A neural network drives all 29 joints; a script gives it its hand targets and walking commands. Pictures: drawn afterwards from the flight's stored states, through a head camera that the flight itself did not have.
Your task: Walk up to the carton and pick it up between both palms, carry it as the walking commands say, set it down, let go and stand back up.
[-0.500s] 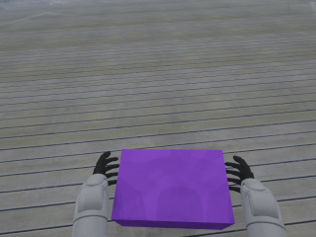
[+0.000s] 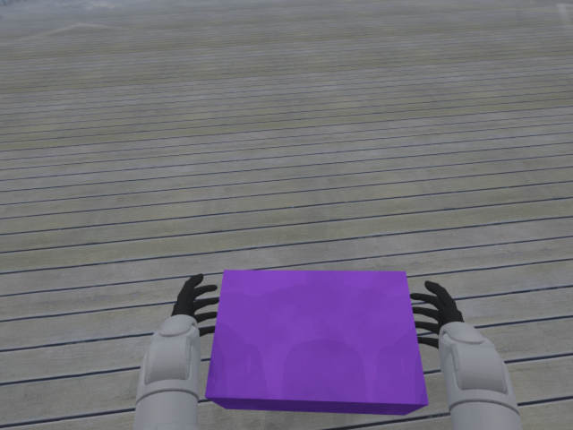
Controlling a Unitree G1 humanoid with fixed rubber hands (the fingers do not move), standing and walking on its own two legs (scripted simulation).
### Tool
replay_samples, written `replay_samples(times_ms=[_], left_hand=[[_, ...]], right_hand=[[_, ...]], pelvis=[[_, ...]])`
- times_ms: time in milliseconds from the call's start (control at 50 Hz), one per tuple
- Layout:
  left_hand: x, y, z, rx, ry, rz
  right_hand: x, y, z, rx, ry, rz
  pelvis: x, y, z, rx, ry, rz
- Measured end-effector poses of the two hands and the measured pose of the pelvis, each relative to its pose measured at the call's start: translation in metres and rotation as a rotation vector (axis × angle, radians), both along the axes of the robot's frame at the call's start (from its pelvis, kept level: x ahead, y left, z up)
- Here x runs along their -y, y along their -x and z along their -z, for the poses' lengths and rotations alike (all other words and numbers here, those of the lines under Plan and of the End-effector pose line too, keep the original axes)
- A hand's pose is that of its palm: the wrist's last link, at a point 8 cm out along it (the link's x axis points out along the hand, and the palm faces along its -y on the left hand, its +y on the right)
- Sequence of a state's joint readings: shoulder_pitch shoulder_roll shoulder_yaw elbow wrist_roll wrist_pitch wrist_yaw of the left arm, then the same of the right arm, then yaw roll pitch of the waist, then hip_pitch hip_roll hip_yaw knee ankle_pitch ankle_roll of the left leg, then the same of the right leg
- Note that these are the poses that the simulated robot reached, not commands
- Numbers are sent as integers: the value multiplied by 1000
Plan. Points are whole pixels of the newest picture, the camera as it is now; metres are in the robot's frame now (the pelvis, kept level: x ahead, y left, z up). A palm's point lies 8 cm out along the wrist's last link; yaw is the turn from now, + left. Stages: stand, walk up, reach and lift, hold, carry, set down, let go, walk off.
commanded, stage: hold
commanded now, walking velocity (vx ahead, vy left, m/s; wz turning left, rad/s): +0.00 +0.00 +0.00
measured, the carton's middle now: (313, 341) +0.30 +0.00 -0.05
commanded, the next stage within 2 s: carry in 0.54 s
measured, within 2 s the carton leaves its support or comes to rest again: neither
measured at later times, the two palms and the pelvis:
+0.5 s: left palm (186, 324) +0.27 +0.18 +0.04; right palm (449, 333) +0.27 -0.19 +0.03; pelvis +0.01 +0.00 +0.00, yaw +0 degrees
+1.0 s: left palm (204, 294) +0.29 +0.15 +0.09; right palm (485, 342) +0.23 -0.20 +0.08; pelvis -0.06 +0.01 -0.02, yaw -9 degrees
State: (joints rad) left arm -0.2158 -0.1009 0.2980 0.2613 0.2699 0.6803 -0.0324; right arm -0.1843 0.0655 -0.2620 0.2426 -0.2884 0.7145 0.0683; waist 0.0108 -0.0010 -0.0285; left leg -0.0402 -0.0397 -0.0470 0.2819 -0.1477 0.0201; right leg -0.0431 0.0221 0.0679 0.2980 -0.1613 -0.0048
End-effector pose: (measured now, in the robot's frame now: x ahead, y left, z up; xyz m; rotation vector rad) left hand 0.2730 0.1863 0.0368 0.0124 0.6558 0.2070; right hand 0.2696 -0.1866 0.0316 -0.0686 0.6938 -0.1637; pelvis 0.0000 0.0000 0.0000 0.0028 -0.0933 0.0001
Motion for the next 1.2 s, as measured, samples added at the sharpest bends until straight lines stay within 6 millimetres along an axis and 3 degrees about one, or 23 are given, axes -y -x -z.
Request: replay_samples(times_ms=[540, 640, 800, 900, 1020, 1100, 1200], left_hand=[[2, -1, 1, -2, -4, -12], [7, -5, -2, 21, -21, -19], [17, -16, -24, 89, -11, -30], [21, -14, -31, 85, 16, -5], [39, -18, -55, 75, -4, 13], [66, -23, -63, 80, -25, 62], [113, -11, -52, 32, -23, 135]], right_hand=[[2, -3, 2, -5, 2, -7], [3, -8, -2, 18, 22, 25], [8, -8, -20, 85, 24, 99], [10, 9, -38, 85, 14, 185], [21, 43, -47, 67, -22, 308], [43, 60, -53, 70, -18, 372], [84, 91, -41, 36, -19, 447]], pelvis=[[3, -6, 0, -20, -2, 5], [5, 3, 9, -75, 5, 4], [2, 27, 27, -121, 11, 31], [-7, 39, 28, -144, -19, 70], [-7, 60, 23, -153, 13, 168], [2, 75, 27, -168, 11, 220], [16, 93, 32, -170, 17, 268]])
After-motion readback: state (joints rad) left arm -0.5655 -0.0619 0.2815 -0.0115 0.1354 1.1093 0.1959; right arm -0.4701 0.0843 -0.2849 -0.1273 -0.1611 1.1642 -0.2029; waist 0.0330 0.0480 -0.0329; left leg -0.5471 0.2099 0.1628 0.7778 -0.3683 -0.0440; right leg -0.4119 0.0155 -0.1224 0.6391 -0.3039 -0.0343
